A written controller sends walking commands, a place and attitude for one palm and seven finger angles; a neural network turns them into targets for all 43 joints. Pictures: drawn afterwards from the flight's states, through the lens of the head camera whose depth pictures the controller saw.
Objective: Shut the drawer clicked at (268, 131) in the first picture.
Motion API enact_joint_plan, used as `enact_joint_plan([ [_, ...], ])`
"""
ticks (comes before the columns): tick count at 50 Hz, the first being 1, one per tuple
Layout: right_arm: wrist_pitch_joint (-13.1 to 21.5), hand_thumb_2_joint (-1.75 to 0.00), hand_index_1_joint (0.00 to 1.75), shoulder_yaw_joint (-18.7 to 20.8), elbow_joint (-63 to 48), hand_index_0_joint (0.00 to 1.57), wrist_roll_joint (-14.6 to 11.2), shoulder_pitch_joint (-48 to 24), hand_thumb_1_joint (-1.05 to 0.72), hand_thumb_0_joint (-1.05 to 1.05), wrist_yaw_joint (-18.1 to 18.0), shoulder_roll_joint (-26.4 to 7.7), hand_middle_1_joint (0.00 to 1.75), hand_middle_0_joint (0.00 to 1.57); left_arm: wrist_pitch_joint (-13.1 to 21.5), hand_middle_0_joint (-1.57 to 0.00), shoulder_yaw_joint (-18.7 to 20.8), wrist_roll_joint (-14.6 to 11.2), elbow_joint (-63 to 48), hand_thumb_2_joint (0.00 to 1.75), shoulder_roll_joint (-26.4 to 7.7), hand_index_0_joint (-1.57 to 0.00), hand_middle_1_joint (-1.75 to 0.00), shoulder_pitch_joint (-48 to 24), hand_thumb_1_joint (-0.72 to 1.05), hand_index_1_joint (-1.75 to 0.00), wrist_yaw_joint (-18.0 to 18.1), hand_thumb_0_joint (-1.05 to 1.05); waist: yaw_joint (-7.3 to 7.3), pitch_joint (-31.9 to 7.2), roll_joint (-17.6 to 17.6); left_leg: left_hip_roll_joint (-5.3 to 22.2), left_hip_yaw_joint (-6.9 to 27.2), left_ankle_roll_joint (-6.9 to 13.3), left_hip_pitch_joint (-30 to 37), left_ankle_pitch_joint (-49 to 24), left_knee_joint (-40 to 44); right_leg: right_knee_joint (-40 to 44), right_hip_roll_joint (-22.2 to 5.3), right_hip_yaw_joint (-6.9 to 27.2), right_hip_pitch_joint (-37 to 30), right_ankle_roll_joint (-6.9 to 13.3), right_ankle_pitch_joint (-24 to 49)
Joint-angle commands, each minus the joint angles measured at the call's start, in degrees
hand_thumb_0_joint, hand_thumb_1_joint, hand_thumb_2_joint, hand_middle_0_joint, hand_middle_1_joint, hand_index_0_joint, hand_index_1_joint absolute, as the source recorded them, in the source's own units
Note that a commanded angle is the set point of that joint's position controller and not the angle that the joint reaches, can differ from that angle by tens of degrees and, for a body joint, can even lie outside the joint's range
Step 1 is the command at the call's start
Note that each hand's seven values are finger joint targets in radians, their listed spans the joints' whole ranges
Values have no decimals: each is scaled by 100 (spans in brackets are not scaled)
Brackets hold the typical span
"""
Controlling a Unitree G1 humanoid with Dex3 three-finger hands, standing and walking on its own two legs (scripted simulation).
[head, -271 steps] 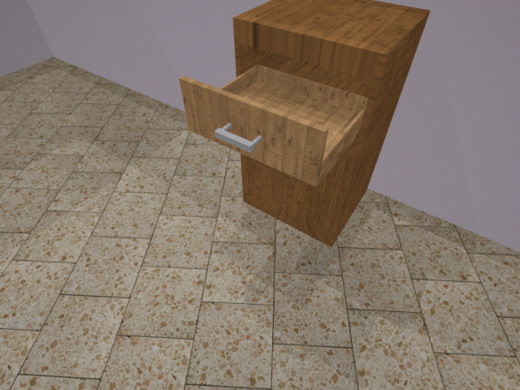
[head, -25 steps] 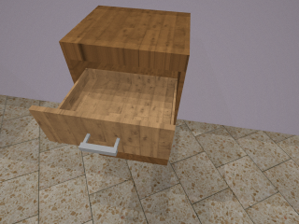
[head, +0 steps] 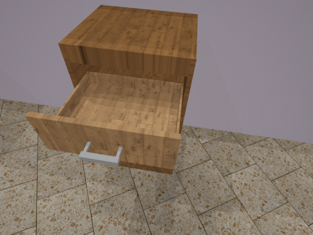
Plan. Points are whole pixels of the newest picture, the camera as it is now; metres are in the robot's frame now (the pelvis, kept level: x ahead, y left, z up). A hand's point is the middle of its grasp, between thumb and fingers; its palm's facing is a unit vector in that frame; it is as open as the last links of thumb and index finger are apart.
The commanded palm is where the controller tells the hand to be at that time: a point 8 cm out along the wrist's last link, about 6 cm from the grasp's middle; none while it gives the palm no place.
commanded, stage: look again from close up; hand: left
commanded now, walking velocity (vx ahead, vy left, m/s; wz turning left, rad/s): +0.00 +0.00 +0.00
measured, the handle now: (101, 153) +0.36 +0.20 -0.04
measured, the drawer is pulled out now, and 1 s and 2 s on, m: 0.30 0.30 0.30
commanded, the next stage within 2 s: shuffle to correct the standing spot in 0.32 s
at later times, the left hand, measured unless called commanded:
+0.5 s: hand out of the picture -0.02 +0.15 -0.18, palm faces +0.01 -0.99 -0.17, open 7.4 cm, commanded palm none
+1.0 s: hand out of the picture +0.05 +0.18 -0.18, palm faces -0.01 -0.98 -0.19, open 7.4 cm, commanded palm none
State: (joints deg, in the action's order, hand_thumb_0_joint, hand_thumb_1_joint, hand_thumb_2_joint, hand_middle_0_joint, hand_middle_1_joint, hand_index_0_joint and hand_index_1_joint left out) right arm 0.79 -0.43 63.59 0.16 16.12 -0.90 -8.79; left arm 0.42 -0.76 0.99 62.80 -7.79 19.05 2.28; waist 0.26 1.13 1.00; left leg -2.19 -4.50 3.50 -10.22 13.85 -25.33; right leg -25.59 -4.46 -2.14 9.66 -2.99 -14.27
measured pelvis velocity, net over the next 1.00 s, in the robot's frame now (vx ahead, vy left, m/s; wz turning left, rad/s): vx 0.04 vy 0.01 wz -0.06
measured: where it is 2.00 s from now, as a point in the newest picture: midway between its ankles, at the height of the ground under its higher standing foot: outside the picture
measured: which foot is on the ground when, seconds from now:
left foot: down 0.00-1.00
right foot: down 0.00-1.00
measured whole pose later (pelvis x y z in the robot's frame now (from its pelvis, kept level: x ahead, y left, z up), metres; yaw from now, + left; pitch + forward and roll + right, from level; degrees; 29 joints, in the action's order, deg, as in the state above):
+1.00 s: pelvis +0.04 +0.01 +0.00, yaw -4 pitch -1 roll +0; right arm 0.9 -0.1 63.8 0.0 17.0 -2.9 -6.9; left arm -0.4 0.5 0.5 60.4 -8.3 17.2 3.3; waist 0.3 2.5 1.2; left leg -1.9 -8.0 3.9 -7.1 17.3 -24.8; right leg -29.2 -4.0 1.4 10.1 -1.5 -16.8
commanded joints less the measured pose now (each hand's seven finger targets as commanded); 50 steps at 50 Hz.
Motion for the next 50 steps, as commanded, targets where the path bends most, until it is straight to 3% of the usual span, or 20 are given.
enact_joint_plan([
  [1,106,-90,30,89,-154,20,11,328,-90,0,-29,-530,30,20,68,-20,79,-2,-103,90,-516,-20,-30,445,90,-30,26,0,4,282,-15,735,727,-97,-87,-787,592,337,-250,255,177,357,670],
  [4,101,-90,30,84,-114,20,1,347,-90,0,-29,-499,30,20,58,-20,78,-5,-113,90,-535,-20,-30,426,90,-30,21,0,6,335,-145,755,716,-102,-101,-651,669,376,-219,253,196,359,552],
  [8,88,-90,30,81,-72,20,7,368,-90,0,-22,-476,30,20,66,-20,73,-2,-109,90,-504,-20,-30,448,90,-30,27,0,-2,394,5,745,709,-119,-142,-466,687,404,-235,286,244,372,500],
  [21,88,-90,30,78,22,20,-1,435,-90,0,-22,-373,30,20,83,-20,68,-5,-120,90,-463,-20,-30,521,90,-30,31,0,-1,418,41,746,641,-140,-133,-348,702,463,-209,368,323,394,447],
  [23,72,-90,30,80,63,20,16,524,-90,0,-11,-386,30,20,100,-20,72,9,-98,90,-458,-20,-30,585,90,-30,21,0,-3,369,-7,684,559,-143,-78,125,683,527,-208,423,356,449,18],
  [27,-10,-90,30,135,3,20,52,559,-90,0,17,-421,30,20,64,-20,155,54,-157,90,-537,-20,-30,624,90,-30,-14,0,31,763,-109,631,481,-127,-384,1183,625,580,-174,622,776,600,-1205],
  [28,-16,-90,30,139,-33,20,59,574,-90,0,24,-397,30,20,66,-20,180,57,-169,90,-560,-20,-30,662,90,-30,-19,0,45,795,43,595,430,-126,-479,1200,520,629,-200,743,791,647,-1352],
  [31,3,-90,30,149,-132,20,70,570,-90,0,35,-352,30,20,80,-20,246,41,-182,90,-630,-20,-30,784,90,-30,-27,0,79,771,329,475,199,-160,-548,921,137,791,-371,1100,766,806,-1484],
  [33,37,-90,30,142,-202,20,73,563,-90,0,35,-309,30,20,92,-20,289,27,-190,90,-679,-20,-30,859,90,-30,-21,0,93,712,561,406,38,-201,-649,650,-92,837,-526,1340,575,935,-1180],
  [35,85,-90,30,123,-213,20,68,637,-90,0,17,-311,30,20,99,-20,310,25,-209,90,-681,-20,-30,855,90,-30,-17,0,60,566,331,429,30,-188,-508,374,-35,585,-510,1263,437,975,-499],
  [36,117,-90,30,105,-182,20,55,683,-90,0,7,-299,30,20,98,-20,285,25,-197,90,-626,-20,-30,822,90,-30,-12,0,28,518,240,518,103,-162,-276,64,112,361,-394,1051,497,898,-44],
  [38,200,-90,30,88,-40,20,26,931,-90,0,-50,-402,30,20,106,-20,180,33,-203,90,-387,-20,-30,735,90,-30,18,0,-36,198,-273,897,373,-24,502,-1976,213,-285,-66,446,596,638,1180],
  [40,226,-90,30,78,28,20,7,1017,-90,0,-163,-451,30,20,107,-20,113,-15,-144,90,-264,-20,-30,755,90,-30,81,0,-17,-1,-464,1105,449,7,899,-4583,23,-349,-31,360,412,495,1651],
  [41,212,-90,30,87,12,20,-11,956,-90,0,-195,-488,30,20,87,-20,118,-38,-129,90,-327,-20,-30,766,90,-30,106,0,11,-35,-502,1124,452,-35,987,-5062,-4,-341,-69,376,346,477,1719],
  [45,132,-90,30,146,-97,20,-30,778,-90,0,-239,-523,30,20,-15,-20,162,-55,-239,90,-430,-20,-30,532,90,-30,127,0,-5,159,-398,1203,505,-75,961,-4958,156,-383,-95,407,472,389,1423],
  [50,105,-90,30,192,-172,20,-17,534,-90,0,-205,-501,30,20,-77,-20,198,-39,-383,90,-481,-20,-30,325,90,-30,95,0,16,81,-269,1176,535,-33,749,-3575,337,-283,-107,449,437,323,1149],
])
